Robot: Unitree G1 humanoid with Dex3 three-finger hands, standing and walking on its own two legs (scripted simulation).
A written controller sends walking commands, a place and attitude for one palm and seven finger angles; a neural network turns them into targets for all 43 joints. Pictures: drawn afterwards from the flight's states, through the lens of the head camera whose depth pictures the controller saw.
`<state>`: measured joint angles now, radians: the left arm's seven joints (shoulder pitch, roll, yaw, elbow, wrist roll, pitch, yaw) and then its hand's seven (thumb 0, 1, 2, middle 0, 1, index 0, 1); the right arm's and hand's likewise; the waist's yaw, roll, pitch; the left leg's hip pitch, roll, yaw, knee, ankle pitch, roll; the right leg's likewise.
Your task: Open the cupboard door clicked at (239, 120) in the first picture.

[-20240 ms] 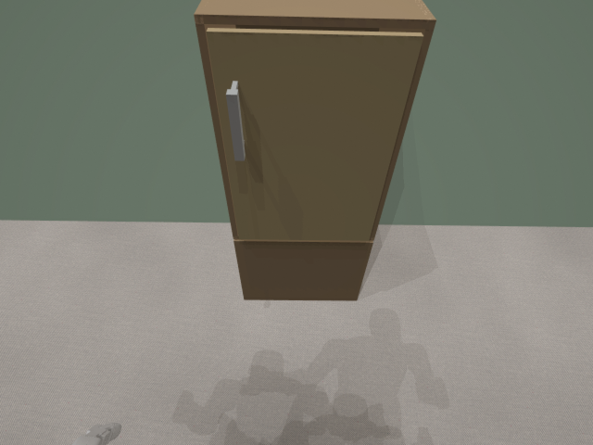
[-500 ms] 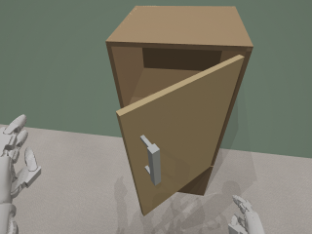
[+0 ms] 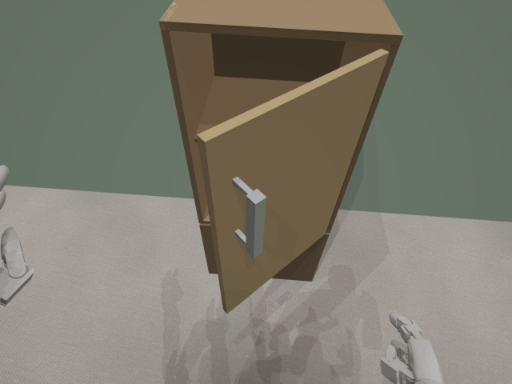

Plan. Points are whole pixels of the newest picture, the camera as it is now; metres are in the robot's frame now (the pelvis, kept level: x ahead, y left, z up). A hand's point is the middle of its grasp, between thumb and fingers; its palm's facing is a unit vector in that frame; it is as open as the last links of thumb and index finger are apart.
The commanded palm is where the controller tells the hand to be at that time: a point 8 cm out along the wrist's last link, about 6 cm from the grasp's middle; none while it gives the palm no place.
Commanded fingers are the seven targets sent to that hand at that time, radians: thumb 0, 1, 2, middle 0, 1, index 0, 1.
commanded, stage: step back with the hand held close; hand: left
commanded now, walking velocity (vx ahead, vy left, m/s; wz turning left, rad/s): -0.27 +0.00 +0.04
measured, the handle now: (247, 219) +0.36 +0.04 +0.06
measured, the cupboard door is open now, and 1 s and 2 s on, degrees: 45 45 45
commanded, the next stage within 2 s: stop stepping back and stand still in 0.54 s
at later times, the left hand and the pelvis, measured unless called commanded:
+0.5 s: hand out of the picture +0.09 +0.30 +0.18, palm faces +0.51 -0.73 -0.45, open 7.4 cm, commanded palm +0.02 +0.32 +0.18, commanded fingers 0.00 0.90 0.90 -0.20 -0.30 -0.20 -0.30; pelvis -0.10 +0.01 +0.00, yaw +3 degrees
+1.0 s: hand out of the picture +0.00 +0.26 +0.18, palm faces +0.49 -0.76 -0.43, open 7.4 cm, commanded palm -0.05 +0.28 +0.18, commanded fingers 0.00 0.90 0.90 -0.20 -0.30 -0.20 -0.30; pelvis -0.20 -0.02 -0.01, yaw -2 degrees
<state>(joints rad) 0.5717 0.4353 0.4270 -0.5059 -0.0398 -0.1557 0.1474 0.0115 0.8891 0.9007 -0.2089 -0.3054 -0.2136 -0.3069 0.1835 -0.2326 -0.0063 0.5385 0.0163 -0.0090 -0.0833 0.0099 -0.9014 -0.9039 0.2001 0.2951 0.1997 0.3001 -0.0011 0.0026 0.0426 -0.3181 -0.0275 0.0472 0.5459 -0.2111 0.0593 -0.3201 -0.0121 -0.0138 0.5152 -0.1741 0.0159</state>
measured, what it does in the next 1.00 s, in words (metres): walks backwards: right foot, then left foot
